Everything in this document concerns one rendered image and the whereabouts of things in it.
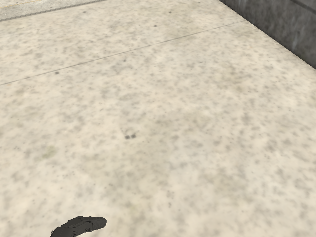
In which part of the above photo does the robot left hand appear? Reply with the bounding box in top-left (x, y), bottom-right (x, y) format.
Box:
top-left (50, 215), bottom-right (107, 237)

